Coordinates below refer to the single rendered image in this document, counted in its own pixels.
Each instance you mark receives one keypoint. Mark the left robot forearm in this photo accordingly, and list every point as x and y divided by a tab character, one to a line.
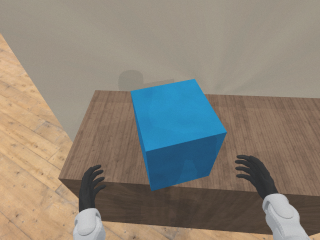
88	225

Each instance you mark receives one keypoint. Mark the left robot hand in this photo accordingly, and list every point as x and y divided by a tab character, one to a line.
87	193

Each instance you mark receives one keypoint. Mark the pedestal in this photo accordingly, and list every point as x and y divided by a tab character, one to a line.
282	132

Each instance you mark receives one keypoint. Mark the right robot hand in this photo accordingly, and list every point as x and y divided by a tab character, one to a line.
259	175

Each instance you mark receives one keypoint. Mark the right robot forearm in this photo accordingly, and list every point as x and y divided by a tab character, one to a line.
283	218

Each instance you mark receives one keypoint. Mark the carton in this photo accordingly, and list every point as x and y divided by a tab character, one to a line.
179	132

